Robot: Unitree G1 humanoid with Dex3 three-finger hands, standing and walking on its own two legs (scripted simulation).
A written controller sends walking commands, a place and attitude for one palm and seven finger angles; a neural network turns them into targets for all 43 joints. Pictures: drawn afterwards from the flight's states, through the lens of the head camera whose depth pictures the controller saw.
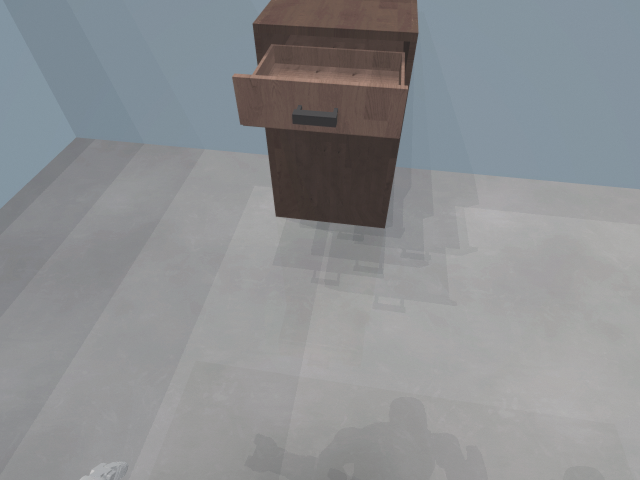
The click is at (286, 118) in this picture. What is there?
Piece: drawer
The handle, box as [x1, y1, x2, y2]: [292, 105, 337, 126]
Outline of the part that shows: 292,113 293,123 324,126 335,126 336,124 337,108 334,108 332,112 302,110 301,105 298,105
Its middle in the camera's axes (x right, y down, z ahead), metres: -0.01 -0.33 +1.02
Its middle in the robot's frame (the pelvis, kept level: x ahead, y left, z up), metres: +0.98 +0.07 -0.04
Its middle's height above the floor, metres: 0.73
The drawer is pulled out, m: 0.30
